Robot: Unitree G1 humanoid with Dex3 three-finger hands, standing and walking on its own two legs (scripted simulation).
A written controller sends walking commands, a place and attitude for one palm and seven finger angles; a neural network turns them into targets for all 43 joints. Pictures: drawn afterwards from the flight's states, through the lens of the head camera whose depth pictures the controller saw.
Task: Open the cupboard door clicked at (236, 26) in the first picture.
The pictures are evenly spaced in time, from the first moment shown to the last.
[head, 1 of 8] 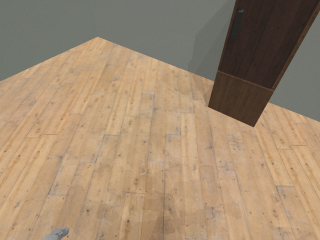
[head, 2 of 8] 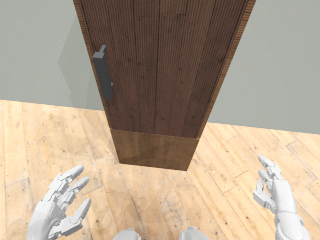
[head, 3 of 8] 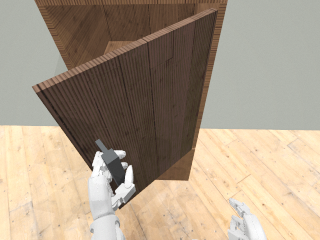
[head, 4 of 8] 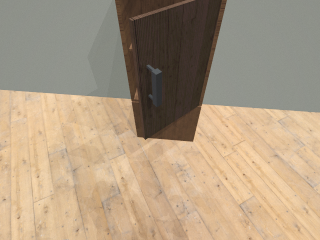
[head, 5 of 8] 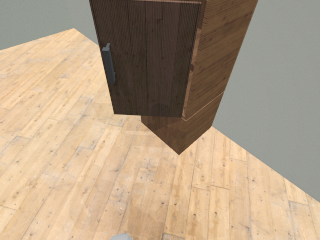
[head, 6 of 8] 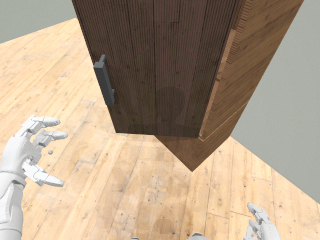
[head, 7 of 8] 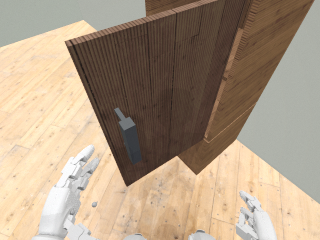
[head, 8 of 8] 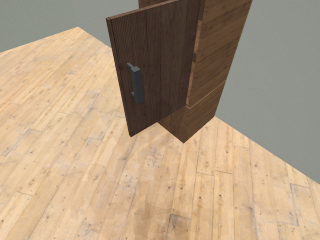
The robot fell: no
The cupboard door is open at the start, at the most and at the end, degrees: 0 85 83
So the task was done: yes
